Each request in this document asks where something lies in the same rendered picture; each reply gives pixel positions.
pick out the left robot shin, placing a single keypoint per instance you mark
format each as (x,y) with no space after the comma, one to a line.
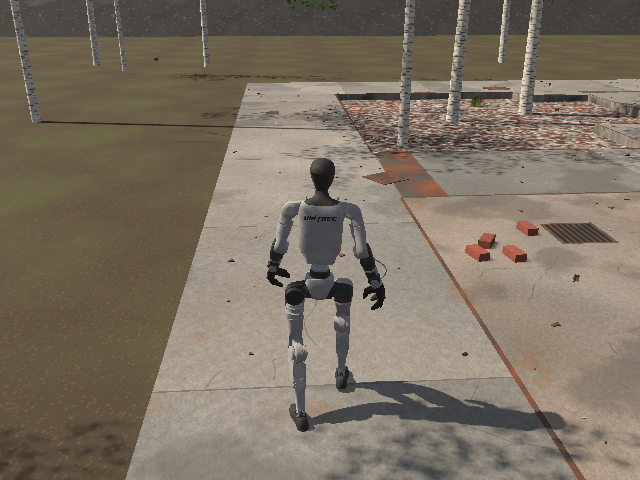
(298,381)

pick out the robot right upper arm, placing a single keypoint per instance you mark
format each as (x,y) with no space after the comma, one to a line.
(353,212)

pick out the robot left upper arm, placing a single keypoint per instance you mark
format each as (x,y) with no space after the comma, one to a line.
(289,211)

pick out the robot left thigh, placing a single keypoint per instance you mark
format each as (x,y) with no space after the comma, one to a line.
(294,308)

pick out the right robot hand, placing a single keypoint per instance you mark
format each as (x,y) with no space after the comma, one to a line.
(380,295)

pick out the robot left forearm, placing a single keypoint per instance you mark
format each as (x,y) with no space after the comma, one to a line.
(274,259)

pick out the robot right forearm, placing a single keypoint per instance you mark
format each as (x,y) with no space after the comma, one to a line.
(370,269)

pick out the left robot hand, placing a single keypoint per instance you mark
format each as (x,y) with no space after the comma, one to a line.
(280,272)

